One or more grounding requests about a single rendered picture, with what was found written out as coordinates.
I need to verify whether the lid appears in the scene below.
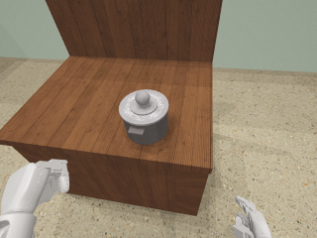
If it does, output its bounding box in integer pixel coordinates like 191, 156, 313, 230
119, 89, 169, 126

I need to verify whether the robot left forearm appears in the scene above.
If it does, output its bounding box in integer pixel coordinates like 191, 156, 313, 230
0, 211, 37, 238

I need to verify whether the pot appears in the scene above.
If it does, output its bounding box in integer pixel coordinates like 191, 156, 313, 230
123, 113, 168, 145

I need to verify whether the table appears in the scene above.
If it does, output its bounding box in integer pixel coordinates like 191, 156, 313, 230
0, 0, 223, 216

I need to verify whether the left robot hand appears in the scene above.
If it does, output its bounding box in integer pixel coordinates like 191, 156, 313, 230
0, 159, 69, 215

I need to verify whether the knob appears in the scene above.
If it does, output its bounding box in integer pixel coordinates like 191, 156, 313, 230
135, 90, 151, 105

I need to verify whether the right robot hand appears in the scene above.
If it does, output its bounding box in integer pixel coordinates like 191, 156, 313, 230
232, 195, 272, 238

